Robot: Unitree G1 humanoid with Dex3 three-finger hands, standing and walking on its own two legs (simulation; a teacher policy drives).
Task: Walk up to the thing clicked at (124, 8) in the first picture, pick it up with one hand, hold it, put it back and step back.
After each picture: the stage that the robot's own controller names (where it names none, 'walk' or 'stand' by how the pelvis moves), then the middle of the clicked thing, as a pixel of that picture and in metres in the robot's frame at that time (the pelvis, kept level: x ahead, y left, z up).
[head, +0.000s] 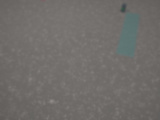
stand; (123, 8) +2.23 -0.67 -0.72
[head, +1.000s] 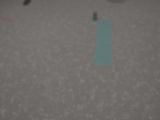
walk; (94, 16) +2.17 -0.09 -0.70
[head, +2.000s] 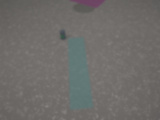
walk; (62, 34) +1.59 +0.29 -0.71
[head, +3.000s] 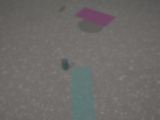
walk; (65, 64) +1.09 +0.23 -0.72
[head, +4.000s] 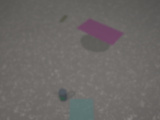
walk; (63, 95) +0.70 +0.20 -0.71
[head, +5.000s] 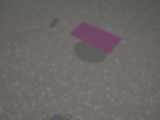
walk; out of the picture +0.44 +0.18 -0.69
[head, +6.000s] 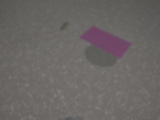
stand; out of the picture +0.44 +0.09 -0.69
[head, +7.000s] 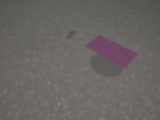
stand; out of the picture +0.41 +0.08 -0.72
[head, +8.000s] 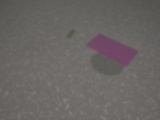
stand; out of the picture +0.40 +0.09 -0.73
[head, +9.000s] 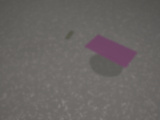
stand; out of the picture +0.39 +0.09 -0.73
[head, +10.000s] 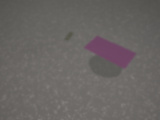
stand; out of the picture +0.39 +0.09 -0.73
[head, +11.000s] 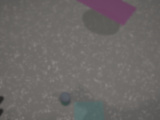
go down; (65, 99) +0.43 +0.09 -0.58
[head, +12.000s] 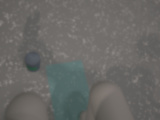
go down; (33, 62) +0.49 +0.14 -0.32
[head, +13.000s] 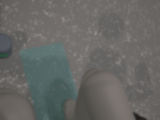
close in; (2, 47) +0.48 +0.17 -0.27
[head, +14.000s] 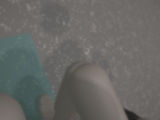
close; out of the picture +0.48 +0.20 -0.25
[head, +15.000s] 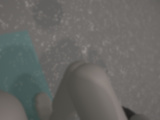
close; out of the picture +0.47 +0.21 -0.26
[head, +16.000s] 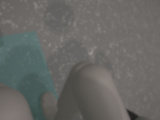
lift; out of the picture +0.44 +0.18 -0.25
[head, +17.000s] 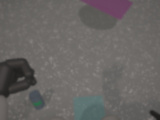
lift; (37, 99) +0.43 +0.27 -0.52
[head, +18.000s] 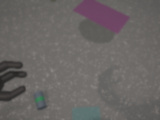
go down; (40, 100) +0.48 +0.26 -0.65
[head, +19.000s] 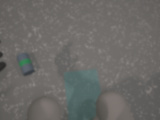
walk; (25, 64) +0.54 +0.27 -0.42
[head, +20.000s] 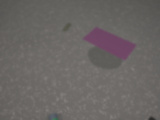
stand; out of the picture +0.47 +0.20 -0.68
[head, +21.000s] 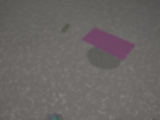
stand; out of the picture +0.48 +0.20 -0.68
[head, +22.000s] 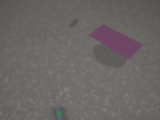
stand; (59, 115) +0.49 +0.18 -0.70
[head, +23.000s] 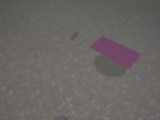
stand; out of the picture +0.50 +0.18 -0.75
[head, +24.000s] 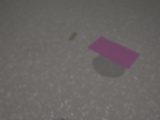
stand; out of the picture +0.49 +0.19 -0.75
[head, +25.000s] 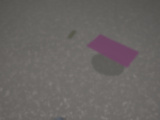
walk; out of the picture +0.48 +0.20 -0.75
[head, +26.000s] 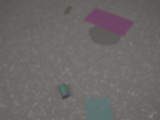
walk; (63, 91) +0.66 +0.22 -0.73
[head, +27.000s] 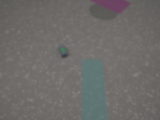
walk; (63, 51) +1.05 +0.18 -0.72
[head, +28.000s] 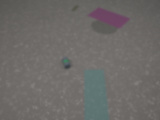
stand; (66, 62) +1.11 +0.22 -0.73
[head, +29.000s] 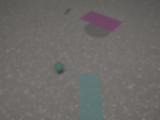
stand; (59, 67) +1.08 +0.24 -0.75
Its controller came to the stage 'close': yes
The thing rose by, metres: 0.21
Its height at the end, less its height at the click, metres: -0.02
